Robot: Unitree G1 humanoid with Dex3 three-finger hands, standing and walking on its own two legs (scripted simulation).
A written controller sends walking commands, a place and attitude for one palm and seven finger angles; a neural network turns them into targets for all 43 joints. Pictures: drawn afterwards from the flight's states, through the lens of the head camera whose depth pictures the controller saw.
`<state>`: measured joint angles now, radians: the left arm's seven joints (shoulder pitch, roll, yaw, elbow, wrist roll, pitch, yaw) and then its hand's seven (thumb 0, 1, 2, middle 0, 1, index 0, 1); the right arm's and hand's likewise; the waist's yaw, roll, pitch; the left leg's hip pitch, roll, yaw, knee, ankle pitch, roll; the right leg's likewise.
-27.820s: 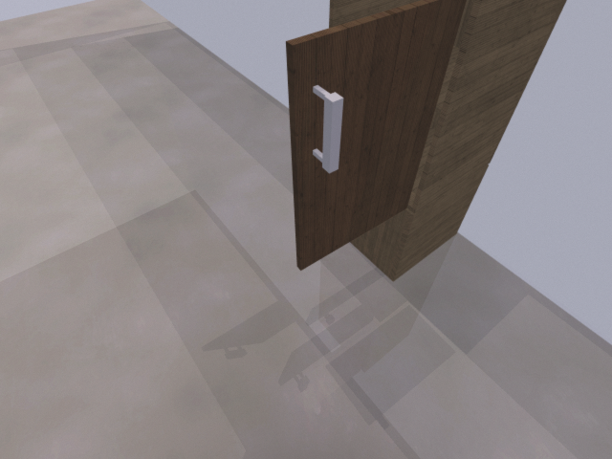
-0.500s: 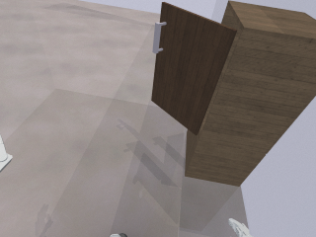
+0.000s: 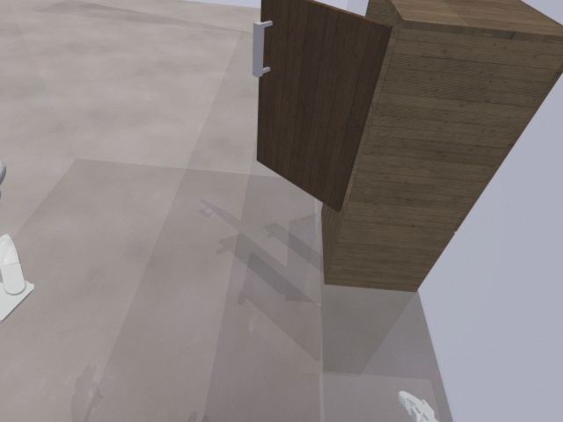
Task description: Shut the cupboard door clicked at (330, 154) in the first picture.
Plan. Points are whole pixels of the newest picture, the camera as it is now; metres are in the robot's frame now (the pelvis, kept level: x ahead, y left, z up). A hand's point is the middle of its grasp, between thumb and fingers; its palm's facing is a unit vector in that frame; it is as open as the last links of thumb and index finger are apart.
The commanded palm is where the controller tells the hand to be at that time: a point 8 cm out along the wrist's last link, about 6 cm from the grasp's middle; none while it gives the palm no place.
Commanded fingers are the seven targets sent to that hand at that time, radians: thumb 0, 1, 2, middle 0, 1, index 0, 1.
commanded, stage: stop stepping back and stand still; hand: left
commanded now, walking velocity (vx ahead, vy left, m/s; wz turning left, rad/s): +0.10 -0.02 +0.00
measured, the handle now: (263, 49) +1.07 +0.09 +0.10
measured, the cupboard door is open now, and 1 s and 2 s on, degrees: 51 51 51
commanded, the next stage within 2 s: let the arm hang, fingers relaxed in 0.84 s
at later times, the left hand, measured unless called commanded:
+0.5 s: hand (34, 241) +0.25 +0.28 +0.18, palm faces +0.46 -0.76 -0.46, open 7.4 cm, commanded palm +0.18 +0.31 +0.18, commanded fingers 0.00 0.90 0.90 -0.20 -0.30 -0.20 -0.30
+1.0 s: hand (52, 276) +0.25 +0.29 +0.12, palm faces +0.33 -0.81 -0.48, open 7.4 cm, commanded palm none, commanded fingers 0.00 0.90 0.90 -0.20 -0.30 -0.20 -0.30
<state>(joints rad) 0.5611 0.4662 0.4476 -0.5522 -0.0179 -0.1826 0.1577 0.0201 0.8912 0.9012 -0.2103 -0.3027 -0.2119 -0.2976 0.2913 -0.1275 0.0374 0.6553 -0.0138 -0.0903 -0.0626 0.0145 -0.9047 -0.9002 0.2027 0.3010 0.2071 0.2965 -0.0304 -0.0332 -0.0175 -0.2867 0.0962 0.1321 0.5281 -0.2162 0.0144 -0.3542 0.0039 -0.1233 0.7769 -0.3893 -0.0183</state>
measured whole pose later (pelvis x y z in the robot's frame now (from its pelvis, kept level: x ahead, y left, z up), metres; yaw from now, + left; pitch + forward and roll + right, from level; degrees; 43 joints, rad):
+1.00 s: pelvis +0.04 +0.03 +0.00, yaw +0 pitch +1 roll -1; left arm 0.42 0.41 0.30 -0.23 -0.01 -0.13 0.10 0.01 0.90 0.90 -0.20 -0.30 -0.20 -0.30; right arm 0.21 -0.26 0.00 0.69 0.01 -0.07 -0.02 0.01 -0.91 -0.90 0.20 0.30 0.21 0.30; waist 0.00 0.04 -0.06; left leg -0.36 0.05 0.10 0.57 -0.24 0.03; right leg -0.22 -0.01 -0.07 0.51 -0.31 0.01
